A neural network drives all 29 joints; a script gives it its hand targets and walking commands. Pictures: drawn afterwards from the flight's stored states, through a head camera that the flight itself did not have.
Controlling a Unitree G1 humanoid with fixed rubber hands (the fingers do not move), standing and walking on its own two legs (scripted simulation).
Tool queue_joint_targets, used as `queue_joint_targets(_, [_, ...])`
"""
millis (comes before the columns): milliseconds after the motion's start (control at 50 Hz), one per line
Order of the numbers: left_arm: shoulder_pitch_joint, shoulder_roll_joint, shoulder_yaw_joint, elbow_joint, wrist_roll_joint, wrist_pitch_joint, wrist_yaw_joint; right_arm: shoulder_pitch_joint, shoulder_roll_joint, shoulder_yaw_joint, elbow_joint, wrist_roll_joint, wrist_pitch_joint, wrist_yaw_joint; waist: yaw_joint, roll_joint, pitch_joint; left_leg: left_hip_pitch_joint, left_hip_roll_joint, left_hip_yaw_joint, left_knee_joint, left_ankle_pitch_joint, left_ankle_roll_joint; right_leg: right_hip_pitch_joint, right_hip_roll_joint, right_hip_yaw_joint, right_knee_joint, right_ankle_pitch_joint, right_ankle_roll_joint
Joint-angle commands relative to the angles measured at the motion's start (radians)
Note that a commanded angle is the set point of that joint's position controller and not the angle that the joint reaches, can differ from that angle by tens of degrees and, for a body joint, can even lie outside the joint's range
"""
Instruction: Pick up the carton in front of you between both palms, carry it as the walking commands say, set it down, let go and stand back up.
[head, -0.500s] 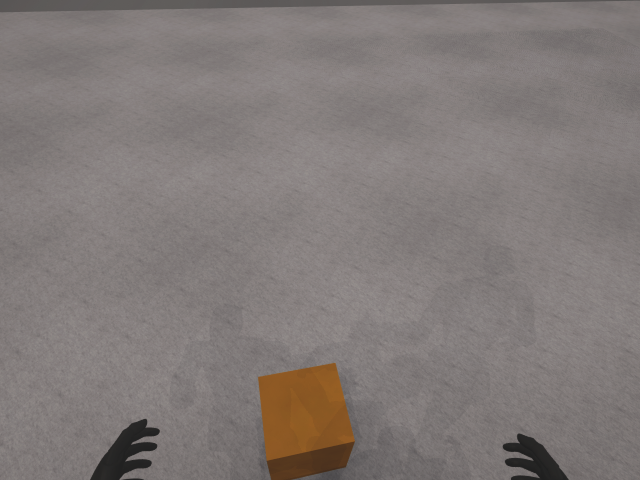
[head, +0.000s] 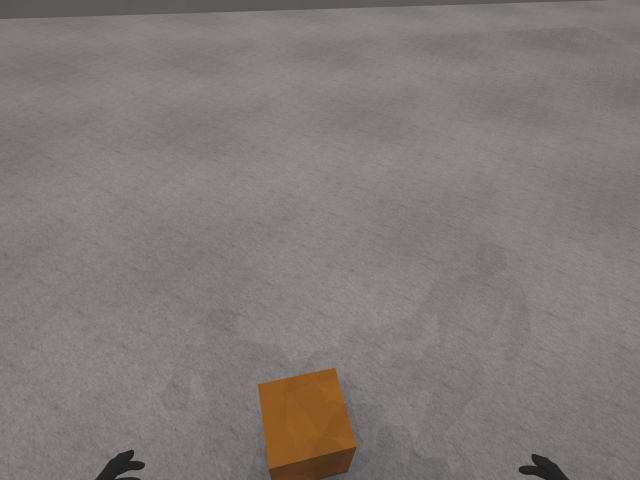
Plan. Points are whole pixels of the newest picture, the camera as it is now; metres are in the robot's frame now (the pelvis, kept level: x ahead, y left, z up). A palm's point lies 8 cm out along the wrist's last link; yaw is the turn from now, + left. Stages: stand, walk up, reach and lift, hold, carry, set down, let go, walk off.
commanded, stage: stand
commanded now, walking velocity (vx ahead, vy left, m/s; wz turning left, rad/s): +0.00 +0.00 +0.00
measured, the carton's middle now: (304, 430) +0.39 +0.03 -0.65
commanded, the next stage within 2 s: none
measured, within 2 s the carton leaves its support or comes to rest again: neither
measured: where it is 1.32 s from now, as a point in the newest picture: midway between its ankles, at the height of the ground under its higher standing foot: outside the picture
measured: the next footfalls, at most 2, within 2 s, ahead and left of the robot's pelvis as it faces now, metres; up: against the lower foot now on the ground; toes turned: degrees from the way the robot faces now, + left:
none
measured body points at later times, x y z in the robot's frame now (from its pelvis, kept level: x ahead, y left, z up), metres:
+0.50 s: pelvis -0.02 +0.00 +0.00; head -0.02 +0.01 +0.45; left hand +0.09 +0.30 -0.12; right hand +0.09 -0.32 -0.10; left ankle -0.02 +0.10 -0.74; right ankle -0.04 -0.14 -0.74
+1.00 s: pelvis -0.02 +0.00 +0.01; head -0.03 +0.01 +0.46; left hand +0.07 +0.31 -0.12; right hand +0.08 -0.32 -0.10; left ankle -0.02 +0.10 -0.74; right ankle -0.04 -0.14 -0.74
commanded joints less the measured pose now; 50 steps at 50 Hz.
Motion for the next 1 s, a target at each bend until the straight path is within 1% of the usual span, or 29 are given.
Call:
queue_joint_targets(0, [-0.020,0.140,0.030,-0.037,-0.001,-0.013,0.004,-0.029,-0.173,-0.037,-0.037,0.001,-0.013,-0.004,0.001,0.030,-0.048,0.048,0.119,-0.100,-0.068,0.327,-0.006,-0.015,-0.076,0.046,-0.044,0.278,-0.024])
queue_joint_targets(180, [-0.025,0.157,0.024,0.013,-0.003,-0.017,0.001,-0.041,-0.186,-0.030,0.014,0.005,-0.015,0.000,0.001,0.030,-0.025,0.049,0.125,-0.105,-0.103,0.257,-0.002,-0.016,-0.086,0.060,-0.081,0.238,-0.027])
queue_joint_targets(460, [-0.030,0.178,0.012,0.082,-0.006,-0.020,-0.003,-0.056,-0.205,-0.019,0.078,0.010,-0.017,0.004,0.002,0.030,-0.009,0.051,0.131,-0.111,-0.137,0.201,-0.002,-0.022,-0.093,0.069,-0.115,0.202,-0.031])
queue_joint_targets(980, [-0.058,0.203,-0.001,0.153,-0.011,-0.023,-0.008,-0.079,-0.225,-0.009,0.140,0.017,-0.020,0.008,0.005,0.033,-0.015,0.060,0.139,-0.119,-0.155,0.206,-0.001,-0.020,-0.102,0.066,-0.139,0.200,-0.036])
